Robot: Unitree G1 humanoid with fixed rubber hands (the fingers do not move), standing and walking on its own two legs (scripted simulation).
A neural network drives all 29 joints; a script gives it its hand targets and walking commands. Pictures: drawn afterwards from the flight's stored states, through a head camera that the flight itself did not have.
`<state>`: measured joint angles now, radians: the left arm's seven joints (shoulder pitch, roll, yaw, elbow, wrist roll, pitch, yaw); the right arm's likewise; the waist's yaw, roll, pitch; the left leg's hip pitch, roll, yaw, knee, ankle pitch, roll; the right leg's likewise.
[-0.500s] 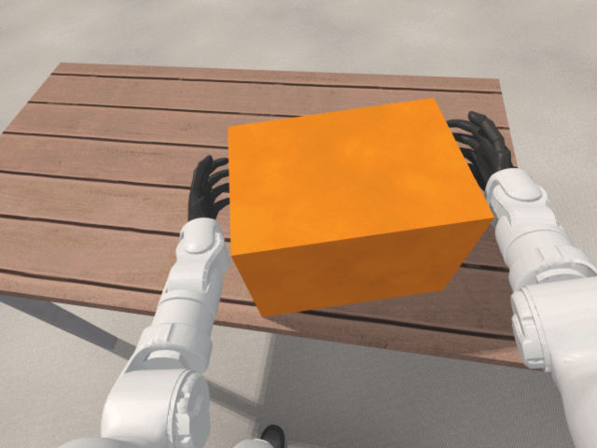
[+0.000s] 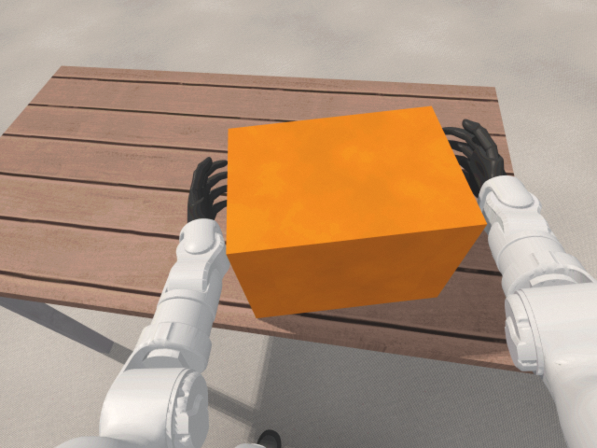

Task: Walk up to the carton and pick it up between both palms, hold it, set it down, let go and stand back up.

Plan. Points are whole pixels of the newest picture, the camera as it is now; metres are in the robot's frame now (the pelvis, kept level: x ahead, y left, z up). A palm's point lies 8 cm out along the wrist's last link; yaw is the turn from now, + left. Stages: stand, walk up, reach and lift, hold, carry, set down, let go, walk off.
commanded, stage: reach and lift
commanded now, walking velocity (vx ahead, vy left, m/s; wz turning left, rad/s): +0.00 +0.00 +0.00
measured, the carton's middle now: (339, 218) +0.42 +0.05 +0.01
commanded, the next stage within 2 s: none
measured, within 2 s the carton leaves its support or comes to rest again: leaves its support in 1.58 s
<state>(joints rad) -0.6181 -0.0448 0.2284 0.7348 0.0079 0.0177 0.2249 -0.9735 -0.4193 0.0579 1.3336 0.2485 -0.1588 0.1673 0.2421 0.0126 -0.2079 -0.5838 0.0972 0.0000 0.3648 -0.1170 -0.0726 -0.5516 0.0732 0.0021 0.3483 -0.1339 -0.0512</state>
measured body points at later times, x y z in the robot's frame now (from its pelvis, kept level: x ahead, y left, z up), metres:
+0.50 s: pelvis +0.01 +0.00 +0.01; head +0.08 +0.00 +0.45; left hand +0.36 +0.24 +0.05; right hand +0.50 -0.13 +0.08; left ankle +0.01 +0.16 -0.74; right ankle +0.00 -0.09 -0.74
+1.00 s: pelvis +0.01 +0.00 +0.01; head +0.08 +0.00 +0.45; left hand +0.36 +0.24 +0.05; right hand +0.50 -0.13 +0.08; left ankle +0.01 +0.16 -0.74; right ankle +0.00 -0.09 -0.74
